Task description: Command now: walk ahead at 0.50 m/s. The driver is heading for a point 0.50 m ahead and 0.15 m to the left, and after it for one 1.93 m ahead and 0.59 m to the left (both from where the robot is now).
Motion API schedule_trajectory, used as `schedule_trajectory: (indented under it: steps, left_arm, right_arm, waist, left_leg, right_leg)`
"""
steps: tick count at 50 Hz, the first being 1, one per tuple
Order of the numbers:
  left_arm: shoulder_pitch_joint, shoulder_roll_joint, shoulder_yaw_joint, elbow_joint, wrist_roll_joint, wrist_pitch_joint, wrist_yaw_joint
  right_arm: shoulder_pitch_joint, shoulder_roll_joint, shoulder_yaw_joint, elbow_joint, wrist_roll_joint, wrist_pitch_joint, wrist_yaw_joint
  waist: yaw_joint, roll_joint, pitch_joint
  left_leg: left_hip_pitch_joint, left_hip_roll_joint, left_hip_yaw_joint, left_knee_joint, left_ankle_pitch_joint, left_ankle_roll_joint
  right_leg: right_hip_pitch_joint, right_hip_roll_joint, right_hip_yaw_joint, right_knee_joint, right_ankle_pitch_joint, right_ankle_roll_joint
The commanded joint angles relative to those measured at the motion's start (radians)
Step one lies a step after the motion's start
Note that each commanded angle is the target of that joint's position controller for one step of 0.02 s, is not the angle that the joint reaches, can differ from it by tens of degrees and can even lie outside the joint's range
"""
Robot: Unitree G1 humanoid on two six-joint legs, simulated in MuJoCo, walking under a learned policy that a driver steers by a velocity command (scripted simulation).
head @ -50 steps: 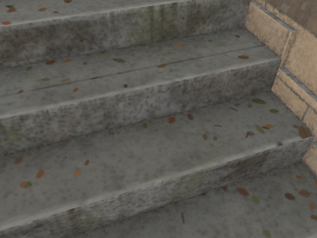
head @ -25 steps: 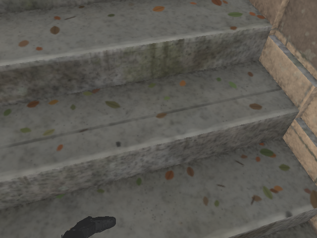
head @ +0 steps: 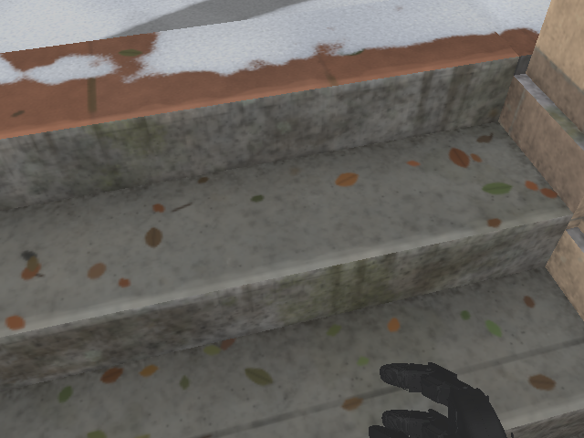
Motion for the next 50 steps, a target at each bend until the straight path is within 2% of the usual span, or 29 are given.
schedule_trajectory:
  steps: [1,2,3,4,5,6,7,9,10,12,13,18,21,22,24,26,27,28,29,30,31,33,34,37,39,42,44,46,50]
  left_arm:
    - [-0.090,0.147,0.050,-0.184,-0.026,-0.025,0.010]
    - [-0.170,0.068,0.054,-0.248,0.035,-0.015,-0.012]
    - [-0.178,0.005,0.037,-0.317,0.051,-0.001,-0.017]
    - [-0.239,-0.014,0.030,-0.373,0.046,0.002,-0.011]
    - [-0.271,0.048,0.014,-0.228,0.005,0.027,-0.045]
    - [-0.221,-0.060,0.009,-0.405,0.036,0.011,0.000]
    - [-0.216,-0.066,-0.003,-0.376,0.032,0.026,0.015]
    - [-0.279,-0.082,-0.020,-0.419,0.037,0.062,0.037]
    - [-0.385,0.058,-0.025,-0.388,0.007,0.066,-0.030]
    - [-0.428,0.073,-0.025,-0.395,0.019,0.057,-0.061]
    - [-0.454,0.035,-0.047,-0.376,0.038,0.054,-0.072]
    - [-0.751,0.032,-0.097,-0.477,0.029,0.056,-0.048]
    - [-1.138,-0.004,-0.120,-0.631,0.044,0.121,-0.054]
    - [-1.086,-0.006,-0.110,-0.621,0.044,0.118,-0.070]
    - [-0.862,0.063,-0.088,-0.532,0.023,0.128,-0.089]
    - [-0.560,0.171,-0.037,-0.441,0.011,0.103,-0.054]
    - [-0.309,0.170,-0.038,-0.360,0.007,0.094,-0.045]
    - [-0.071,0.246,-0.015,-0.282,0.045,0.102,-0.033]
    - [-0.050,0.276,0.021,-0.251,0.067,0.082,-0.008]
    - [-0.154,0.304,0.028,-0.218,0.027,0.043,0.002]
    - [-0.250,0.238,0.023,-0.190,0.018,0.028,-0.007]
    - [-0.386,-0.019,-0.037,-0.136,0.042,0.037,-0.028]
    - [-0.441,-0.063,-0.046,-0.148,0.032,0.031,-0.013]
    - [-0.492,0.012,-0.008,-0.168,0.065,0.009,0.017]
    - [-0.540,0.076,-0.002,-0.212,0.101,0.009,0.017]
    - [-0.304,0.145,0.002,-0.134,0.102,0.018,0.008]
    - [-0.110,0.140,0.003,-0.031,0.120,0.032,0.006]
    - [-0.091,0.112,-0.010,-0.015,0.132,0.019,-0.017]
    - [-0.120,0.079,-0.038,-0.032,0.108,-0.034,-0.025]
  right_arm:
    - [0.531,-0.309,-0.136,0.127,-0.014,-0.013,-0.068]
    - [0.372,-0.343,-0.153,0.133,0.005,-0.004,-0.065]
    - [0.285,-0.292,-0.146,0.148,-0.008,-0.010,-0.056]
    - [0.270,-0.221,-0.135,0.185,-0.022,-0.025,-0.051]
    - [0.389,-0.119,-0.093,0.266,-0.069,-0.039,0.013]
    - [0.382,-0.070,-0.106,0.302,-0.036,-0.058,-0.010]
    - [0.361,-0.056,-0.099,0.326,-0.027,-0.085,-0.018]
    - [0.417,-0.082,-0.104,0.368,-0.021,-0.115,-0.009]
    - [0.327,-0.118,-0.093,0.334,-0.126,-0.075,0.045]
    - [0.354,-0.132,-0.087,0.335,-0.130,-0.048,0.074]
    - [0.506,-0.122,-0.081,0.381,-0.119,-0.045,0.064]
    - [0.741,-0.080,-0.039,0.501,-0.150,-0.055,0.068]
    - [0.725,-0.083,-0.021,0.494,-0.100,-0.063,0.109]
    - [0.664,-0.123,-0.031,0.449,-0.048,-0.089,0.117]
    - [0.614,-0.284,-0.073,0.422,-0.010,-0.119,0.121]
    - [0.578,-0.349,-0.123,0.422,-0.037,-0.119,0.127]
    - [0.719,-0.189,-0.093,0.426,-0.090,-0.120,0.113]
    - [0.731,-0.111,-0.083,0.409,-0.076,-0.097,0.125]
    - [0.596,-0.154,-0.119,0.420,-0.008,-0.076,0.127]
    - [0.499,-0.136,-0.137,0.392,0.006,-0.086,0.115]
    - [0.445,-0.117,-0.137,0.367,-0.002,-0.092,0.092]
    - [0.317,-0.068,-0.105,0.311,-0.006,-0.069,0.071]
    - [0.309,-0.045,-0.095,0.277,-0.013,-0.046,0.073]
    - [0.283,-0.032,-0.064,0.239,-0.010,-0.022,0.088]
    - [0.286,-0.097,-0.077,0.254,0.005,-0.032,0.119]
    - [0.136,-0.182,-0.072,0.188,0.006,-0.033,0.112]
    - [0.036,-0.130,-0.037,0.099,0.024,-0.019,0.064]
    - [0.010,-0.144,-0.032,0.079,0.025,-0.010,0.045]
    - [-0.068,-0.160,-0.031,0.052,-0.010,0.028,0.066]
  waist:
    - [-0.260,0.234,-0.235]
    - [-0.166,0.308,-0.120]
    - [-0.075,0.176,-0.011]
    - [-0.051,0.092,0.057]
    - [-0.159,0.080,0.151]
    - [0.008,0.091,0.072]
    - [0.029,0.057,0.100]
    - [0.034,0.055,0.135]
    - [-0.023,0.041,0.031]
    - [0.000,0.046,0.014]
    - [-0.044,0.160,-0.008]
    - [-0.115,0.045,0.057]
    - [-0.158,0.117,0.068]
    - [-0.094,0.206,0.037]
    - [0.002,0.247,-0.064]
    - [0.072,0.226,-0.179]
    - [0.058,-0.037,-0.557]
    - [0.133,-0.268,-0.638]
    - [0.186,-0.165,-0.342]
    - [0.116,-0.088,-0.126]
    - [0.041,-0.030,-0.140]
    - [-0.069,0.112,-0.134]
    - [-0.104,0.071,-0.108]
    - [-0.144,0.051,-0.114]
    - [-0.153,0.009,-0.092]
    - [-0.058,0.026,-0.065]
    - [-0.016,0.022,-0.041]
    - [-0.011,0.018,-0.045]
    - [-0.023,-0.011,-0.042]
  left_leg:
    - [0.707,0.222,-0.945,-0.836,-0.496,0.222]
    - [0.653,0.263,-1.187,-1.060,-0.516,0.234]
    - [0.541,0.281,-1.056,-1.024,-0.462,0.174]
    - [0.443,0.261,-0.898,-0.937,-0.391,0.121]
    - [0.442,0.204,-0.701,-0.846,-0.085,0.154]
    - [0.462,0.210,-0.623,-0.877,-0.028,0.054]
    - [0.454,0.182,-0.501,-0.867,0.087,0.016]
    - [0.471,0.153,-0.412,-0.876,0.206,0.004]
    - [0.466,0.133,-0.392,-0.927,0.253,0.065]
    - [0.474,0.121,-0.360,-0.962,0.287,0.100]
    - [0.611,0.151,-0.415,-0.957,0.342,0.152]
    - [0.776,0.151,-0.409,-1.010,0.236,0.094]
    - [0.245,0.187,-0.366,-1.315,0.366,0.127]
    - [0.229,0.176,-0.329,-1.292,0.725,0.138]
    - [0.597,0.232,-0.298,-1.117,1.550,0.140]
    - [0.838,0.230,-0.270,-0.806,1.866,0.061]
    - [0.533,0.150,-0.308,-0.432,1.368,-0.004]
    - [0.226,-0.070,-0.377,-0.052,0.419,-0.020]
    - [0.064,-0.060,-0.490,0.442,0.536,-0.029]
    - [-0.045,-0.036,-0.433,0.597,0.552,-0.036]
    - [-0.070,-0.032,-0.381,0.712,0.456,-0.008]
    - [-0.083,0.021,-0.372,0.692,0.371,0.059]
    - [-0.094,0.031,-0.370,0.630,0.272,0.068]
    - [-0.104,0.084,-0.271,0.532,0.286,0.043]
    - [-0.022,0.039,-0.197,0.693,0.328,0.027]
    - [-0.333,0.000,-0.272,0.884,0.222,0.041]
    - [-0.695,0.017,-0.373,0.943,0.107,0.075]
    - [-0.744,0.042,-0.353,0.888,0.163,0.071]
    - [-0.542,0.123,-0.219,0.700,0.259,0.061]
  right_leg:
    - [-0.469,0.084,0.041,0.964,0.514,-0.028]
    - [-0.717,0.121,0.174,1.367,0.057,-0.018]
    - [-0.819,0.079,0.214,1.554,0.082,-0.029]
    - [-0.869,0.063,0.198,1.597,0.121,-0.042]
    - [-1.044,0.164,0.456,1.630,0.242,-0.153]
    - [-0.968,0.114,0.253,1.689,0.109,-0.096]
    - [-1.008,0.123,0.267,1.701,0.079,-0.083]
    - [-1.087,0.100,0.250,1.689,0.041,-0.062]
    - [-1.178,0.118,0.309,1.629,0.178,-0.173]
    - [-1.226,0.066,0.199,1.629,0.202,-0.201]
    - [-1.376,0.061,0.157,1.910,0.102,-0.190]
    - [-1.619,-0.036,0.103,1.704,0.038,-0.222]
    - [-0.968,-0.062,0.008,1.277,-0.006,-0.160]
    - [-0.762,0.010,-0.074,1.218,-0.085,-0.121]
    - [-0.690,0.113,-0.083,1.032,-0.140,-0.066]
    - [-0.444,0.140,0.001,0.718,-0.048,-0.088]
    - [0.142,-0.103,0.397,0.612,0.412,-0.280]
    - [0.312,-0.331,0.945,0.260,0.233,-0.412]
    - [0.025,-0.334,1.021,0.142,-0.016,-0.327]
    - [-0.185,-0.306,0.849,0.160,-0.093,-0.282]
    - [-0.233,-0.329,0.684,0.196,0.105,-0.291]
    - [-0.331,-0.290,0.418,0.197,0.379,-0.206]
    - [-0.350,-0.246,0.299,0.164,0.422,-0.179]
    - [-0.390,-0.166,0.021,0.054,0.362,-0.149]
    - [-0.489,-0.127,-0.063,-0.028,0.446,-0.167]
    - [-0.177,-0.213,-0.021,-0.047,0.549,-0.216]
    - [0.173,-0.311,0.034,-0.017,0.563,-0.201]
    - [0.225,-0.277,-0.016,-0.022,0.490,-0.175]
    - [0.079,-0.199,-0.159,-0.102,0.422,-0.133]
